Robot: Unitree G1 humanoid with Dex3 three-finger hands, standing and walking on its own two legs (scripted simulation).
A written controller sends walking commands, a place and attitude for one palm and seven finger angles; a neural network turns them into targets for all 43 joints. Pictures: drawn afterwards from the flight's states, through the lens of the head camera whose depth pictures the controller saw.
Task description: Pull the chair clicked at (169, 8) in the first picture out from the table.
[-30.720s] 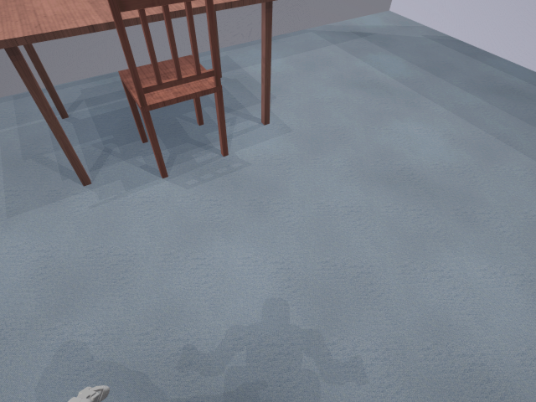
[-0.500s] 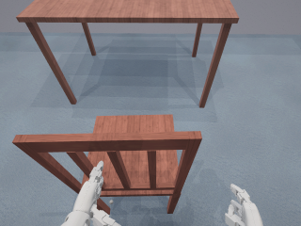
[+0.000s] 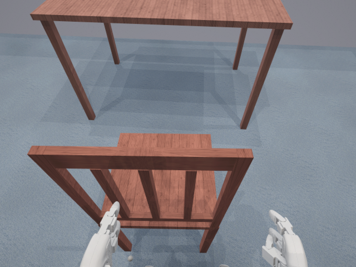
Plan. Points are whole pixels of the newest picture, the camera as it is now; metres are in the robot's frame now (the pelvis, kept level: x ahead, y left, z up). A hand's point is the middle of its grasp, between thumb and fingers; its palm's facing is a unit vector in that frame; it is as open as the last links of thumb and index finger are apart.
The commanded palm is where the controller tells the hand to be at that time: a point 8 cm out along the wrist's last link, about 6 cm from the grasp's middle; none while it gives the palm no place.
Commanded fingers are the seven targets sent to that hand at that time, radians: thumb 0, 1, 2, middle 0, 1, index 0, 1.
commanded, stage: draw the hand back to the body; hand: left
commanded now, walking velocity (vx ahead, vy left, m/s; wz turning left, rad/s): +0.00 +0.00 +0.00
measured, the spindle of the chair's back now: (151, 195) +0.30 +0.08 -0.04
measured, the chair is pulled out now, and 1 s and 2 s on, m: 0.67 0.67 0.67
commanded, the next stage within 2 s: step back with the hand held close in 1.50 s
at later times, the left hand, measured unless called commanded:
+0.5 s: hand (79, 235) +0.17 +0.17 +0.10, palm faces +0.09 -0.96 -0.25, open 17.1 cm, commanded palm +0.13 +0.23 +0.12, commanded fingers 0.00 -0.19 0.38 -0.05 -0.08 -0.05 -0.08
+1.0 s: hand (10, 189) +0.21 +0.25 +0.19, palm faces +0.41 -0.79 -0.46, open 11.1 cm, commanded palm +0.15 +0.29 +0.22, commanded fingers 0.00 0.72 0.81 -0.17 -0.26 -0.17 -0.26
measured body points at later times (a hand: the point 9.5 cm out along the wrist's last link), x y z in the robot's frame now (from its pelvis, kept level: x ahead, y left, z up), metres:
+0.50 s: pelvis -0.01 -0.01 +0.01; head +0.01 -0.03 +0.46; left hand +0.16 +0.22 +0.11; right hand +0.18 -0.23 -0.07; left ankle -0.02 +0.12 -0.68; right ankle +0.00 -0.13 -0.68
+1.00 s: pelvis +0.02 -0.01 +0.05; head +0.02 -0.03 +0.50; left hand +0.18 +0.28 +0.22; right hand +0.22 -0.22 -0.04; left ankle -0.02 +0.12 -0.68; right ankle +0.00 -0.13 -0.68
